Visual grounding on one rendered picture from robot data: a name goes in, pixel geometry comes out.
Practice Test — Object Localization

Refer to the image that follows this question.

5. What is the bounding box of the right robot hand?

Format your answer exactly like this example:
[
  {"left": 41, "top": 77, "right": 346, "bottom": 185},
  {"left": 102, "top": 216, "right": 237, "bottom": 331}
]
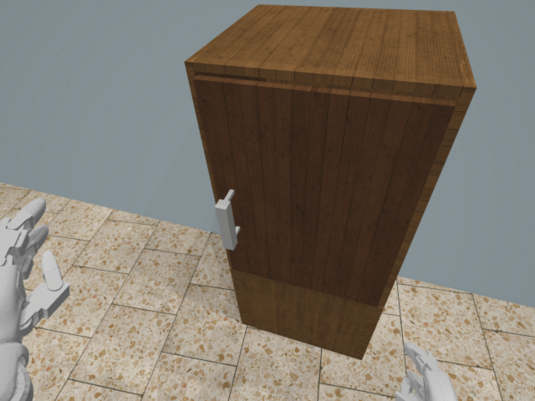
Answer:
[{"left": 395, "top": 342, "right": 458, "bottom": 401}]

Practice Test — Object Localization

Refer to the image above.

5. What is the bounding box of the cupboard door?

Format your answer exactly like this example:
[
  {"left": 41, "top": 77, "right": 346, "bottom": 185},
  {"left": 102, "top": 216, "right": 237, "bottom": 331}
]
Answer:
[{"left": 193, "top": 75, "right": 456, "bottom": 307}]

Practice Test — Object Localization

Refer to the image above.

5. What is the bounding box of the handle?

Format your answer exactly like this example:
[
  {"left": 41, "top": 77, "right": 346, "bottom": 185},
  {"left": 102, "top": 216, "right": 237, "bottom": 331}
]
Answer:
[{"left": 215, "top": 190, "right": 241, "bottom": 251}]

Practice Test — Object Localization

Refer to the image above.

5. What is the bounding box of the robot left forearm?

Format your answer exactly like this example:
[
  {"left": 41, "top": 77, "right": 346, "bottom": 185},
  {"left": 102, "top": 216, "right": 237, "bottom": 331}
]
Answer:
[{"left": 0, "top": 343, "right": 33, "bottom": 401}]

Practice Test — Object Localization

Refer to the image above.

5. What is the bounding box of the left robot hand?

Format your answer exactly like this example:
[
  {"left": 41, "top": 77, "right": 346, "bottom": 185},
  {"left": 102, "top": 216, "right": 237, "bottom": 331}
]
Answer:
[{"left": 0, "top": 197, "right": 69, "bottom": 344}]

